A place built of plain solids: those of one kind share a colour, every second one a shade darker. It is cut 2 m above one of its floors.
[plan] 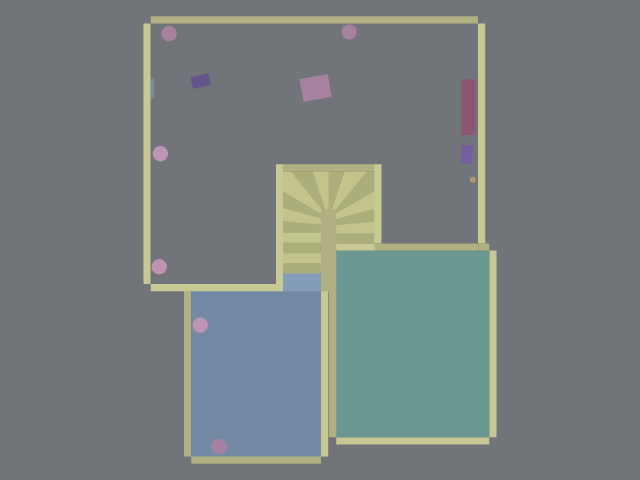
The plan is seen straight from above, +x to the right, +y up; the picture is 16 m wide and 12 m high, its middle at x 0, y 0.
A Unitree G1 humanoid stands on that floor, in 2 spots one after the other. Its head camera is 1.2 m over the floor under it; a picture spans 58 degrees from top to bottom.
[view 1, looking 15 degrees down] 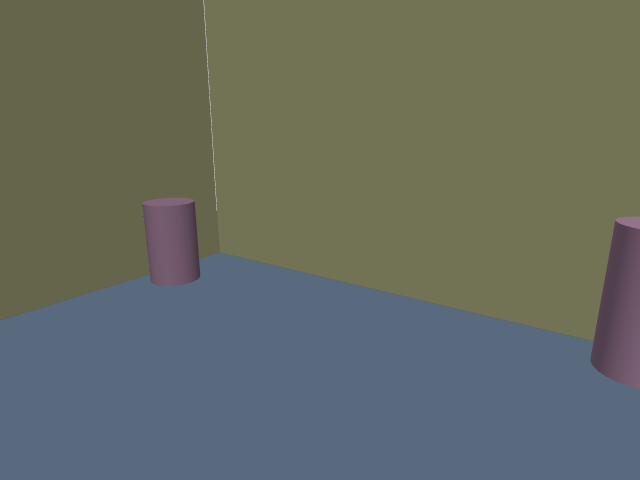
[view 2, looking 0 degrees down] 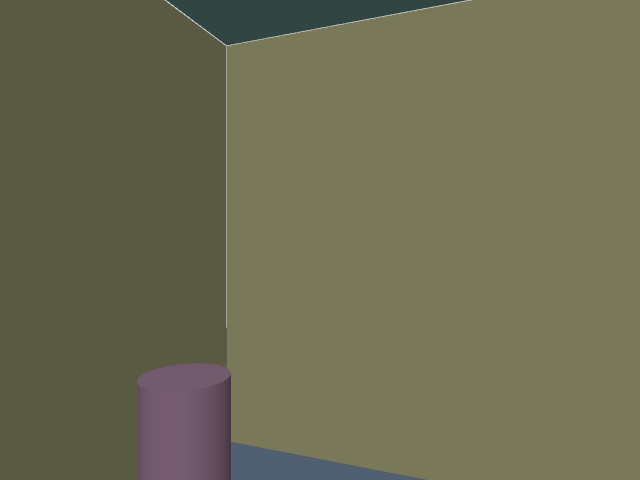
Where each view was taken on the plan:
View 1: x -0.49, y -2.32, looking -145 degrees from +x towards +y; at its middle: wall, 3.45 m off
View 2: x -1.01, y -3.97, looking -159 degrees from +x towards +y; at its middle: wall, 2.37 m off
